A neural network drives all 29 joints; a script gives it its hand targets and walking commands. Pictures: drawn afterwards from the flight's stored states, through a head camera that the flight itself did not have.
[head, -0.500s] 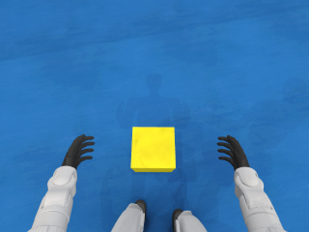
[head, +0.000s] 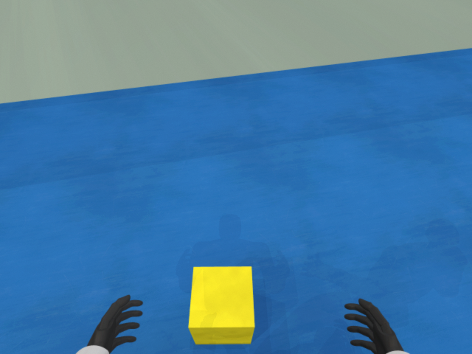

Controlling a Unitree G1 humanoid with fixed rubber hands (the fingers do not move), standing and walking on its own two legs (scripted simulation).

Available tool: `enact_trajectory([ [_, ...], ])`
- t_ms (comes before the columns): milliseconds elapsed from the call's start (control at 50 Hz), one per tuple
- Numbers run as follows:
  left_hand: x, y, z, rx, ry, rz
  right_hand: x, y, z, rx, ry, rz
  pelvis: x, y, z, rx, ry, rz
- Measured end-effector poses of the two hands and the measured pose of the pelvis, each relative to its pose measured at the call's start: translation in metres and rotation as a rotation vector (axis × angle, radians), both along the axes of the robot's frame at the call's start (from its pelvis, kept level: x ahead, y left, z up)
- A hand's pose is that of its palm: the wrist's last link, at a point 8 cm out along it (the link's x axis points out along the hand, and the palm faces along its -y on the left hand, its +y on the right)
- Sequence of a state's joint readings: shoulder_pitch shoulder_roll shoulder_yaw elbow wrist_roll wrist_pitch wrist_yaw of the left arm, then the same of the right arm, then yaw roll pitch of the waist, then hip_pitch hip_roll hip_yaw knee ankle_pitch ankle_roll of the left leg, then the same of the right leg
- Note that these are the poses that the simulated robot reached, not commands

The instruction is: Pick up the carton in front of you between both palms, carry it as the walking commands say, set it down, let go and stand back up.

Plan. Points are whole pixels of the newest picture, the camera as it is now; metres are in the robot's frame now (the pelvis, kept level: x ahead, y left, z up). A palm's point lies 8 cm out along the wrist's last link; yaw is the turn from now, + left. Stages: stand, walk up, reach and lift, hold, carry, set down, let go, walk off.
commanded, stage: let go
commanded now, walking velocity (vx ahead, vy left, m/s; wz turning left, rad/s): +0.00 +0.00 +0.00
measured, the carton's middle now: (222, 306) +0.40 +0.06 -0.65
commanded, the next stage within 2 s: stand in 0.24 s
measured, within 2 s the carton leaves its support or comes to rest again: neither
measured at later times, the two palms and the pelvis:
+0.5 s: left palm out of the picture +0.15 +0.30 -0.09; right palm out of the picture +0.15 -0.27 -0.08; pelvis +0.01 +0.02 -0.01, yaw -1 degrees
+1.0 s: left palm out of the picture +0.14 +0.31 -0.10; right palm out of the picture +0.13 -0.27 -0.09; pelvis +0.01 +0.03 +0.00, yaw -1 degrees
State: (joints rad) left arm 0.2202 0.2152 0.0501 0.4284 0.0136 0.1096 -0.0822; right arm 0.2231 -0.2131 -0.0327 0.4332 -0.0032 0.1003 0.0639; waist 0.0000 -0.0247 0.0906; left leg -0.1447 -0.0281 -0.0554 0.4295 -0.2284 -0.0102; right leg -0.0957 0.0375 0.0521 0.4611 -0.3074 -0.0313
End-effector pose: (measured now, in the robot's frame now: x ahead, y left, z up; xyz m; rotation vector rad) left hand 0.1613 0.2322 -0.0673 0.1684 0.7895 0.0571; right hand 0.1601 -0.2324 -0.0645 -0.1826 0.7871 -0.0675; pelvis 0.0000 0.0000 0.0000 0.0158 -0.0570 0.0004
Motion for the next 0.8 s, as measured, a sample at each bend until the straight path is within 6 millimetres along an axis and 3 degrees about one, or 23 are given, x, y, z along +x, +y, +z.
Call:
enact_trajectory([
  [240,0.002,0.008,0.001,0.028,0.026,0.004,0.001,0.010,-0.002,0.002,0.004,-0.015,0.002,0.008,-0.001,-0.005,-0.038,-0.003],
  [340,0.001,0.035,-0.007,0.113,0.017,0.035,-0.009,-0.008,-0.015,-0.108,0.067,-0.029,0.006,0.011,-0.005,-0.012,0.019,-0.007],
  [480,-0.010,0.065,-0.019,0.170,0.079,0.052,-0.015,-0.034,-0.016,-0.199,0.117,-0.060,0.013,0.017,-0.005,-0.016,0.051,-0.013],
  [800,-0.014,0.077,-0.028,0.191,0.147,0.035,-0.016,-0.033,-0.021,-0.205,0.155,-0.082,0.019,0.025,-0.003,-0.017,0.049,-0.021],
])
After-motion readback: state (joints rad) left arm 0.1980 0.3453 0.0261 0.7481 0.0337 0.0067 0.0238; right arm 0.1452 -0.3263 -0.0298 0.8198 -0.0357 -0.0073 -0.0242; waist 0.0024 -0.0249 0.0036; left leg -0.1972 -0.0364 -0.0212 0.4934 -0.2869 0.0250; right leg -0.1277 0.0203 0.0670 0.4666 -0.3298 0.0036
